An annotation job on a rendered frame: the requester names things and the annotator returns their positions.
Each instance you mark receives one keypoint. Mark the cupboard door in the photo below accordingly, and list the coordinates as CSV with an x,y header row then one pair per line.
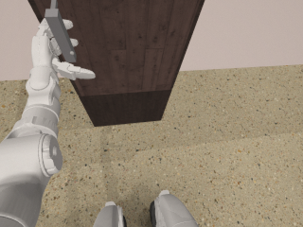
x,y
132,46

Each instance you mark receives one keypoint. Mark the robot left hand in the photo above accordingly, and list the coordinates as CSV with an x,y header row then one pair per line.
x,y
45,52

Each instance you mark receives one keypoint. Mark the robot left thigh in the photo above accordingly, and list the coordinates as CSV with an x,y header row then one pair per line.
x,y
110,216

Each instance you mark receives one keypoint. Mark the robot left shin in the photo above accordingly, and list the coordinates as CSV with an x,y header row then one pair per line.
x,y
108,203

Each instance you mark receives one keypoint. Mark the robot left upper arm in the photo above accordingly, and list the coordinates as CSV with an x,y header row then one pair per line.
x,y
26,166

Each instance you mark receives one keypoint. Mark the left robot forearm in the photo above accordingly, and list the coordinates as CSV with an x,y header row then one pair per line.
x,y
42,111

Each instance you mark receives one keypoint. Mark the handle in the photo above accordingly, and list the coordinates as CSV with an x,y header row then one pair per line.
x,y
58,29

